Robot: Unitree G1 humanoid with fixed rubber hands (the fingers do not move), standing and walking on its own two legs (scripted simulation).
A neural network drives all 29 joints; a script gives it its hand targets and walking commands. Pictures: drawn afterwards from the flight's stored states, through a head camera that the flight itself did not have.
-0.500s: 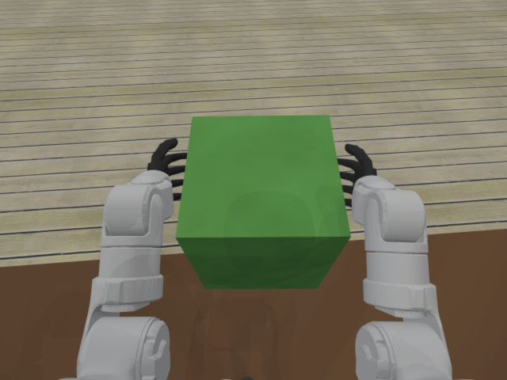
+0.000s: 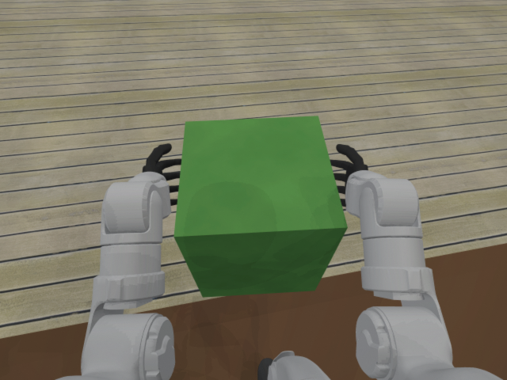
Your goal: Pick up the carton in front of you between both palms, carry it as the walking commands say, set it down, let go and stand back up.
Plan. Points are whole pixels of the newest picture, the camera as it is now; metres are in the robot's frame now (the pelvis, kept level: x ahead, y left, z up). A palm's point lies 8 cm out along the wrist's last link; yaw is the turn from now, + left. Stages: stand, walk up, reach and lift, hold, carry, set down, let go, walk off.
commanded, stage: carry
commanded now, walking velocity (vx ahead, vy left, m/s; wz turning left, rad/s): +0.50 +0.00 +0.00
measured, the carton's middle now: (255, 213) +0.37 -0.03 +0.04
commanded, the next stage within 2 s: none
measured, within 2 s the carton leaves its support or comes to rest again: neither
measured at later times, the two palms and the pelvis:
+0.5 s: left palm (162, 107) +0.65 +0.15 +0.05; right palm (294, 106) +0.67 -0.15 +0.04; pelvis +0.30 -0.02 -0.05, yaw +1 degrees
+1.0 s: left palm (179, 55) +0.97 +0.14 +0.01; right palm (280, 56) +0.95 -0.16 +0.02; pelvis +0.60 +0.01 -0.10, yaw -1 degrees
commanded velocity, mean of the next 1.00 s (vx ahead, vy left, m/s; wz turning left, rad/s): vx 0.50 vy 0.00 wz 0.00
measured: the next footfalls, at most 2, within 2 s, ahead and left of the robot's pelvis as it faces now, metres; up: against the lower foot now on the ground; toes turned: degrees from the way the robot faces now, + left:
right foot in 0.10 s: +0.23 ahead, -0.04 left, -0.06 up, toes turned +1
left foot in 0.62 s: +0.57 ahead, +0.04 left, -0.11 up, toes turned +1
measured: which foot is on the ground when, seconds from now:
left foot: down 0.00-0.10, up 0.12-0.60, down 0.62-1.00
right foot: up 0.00-0.08, down 0.10-0.64, up 0.66-1.00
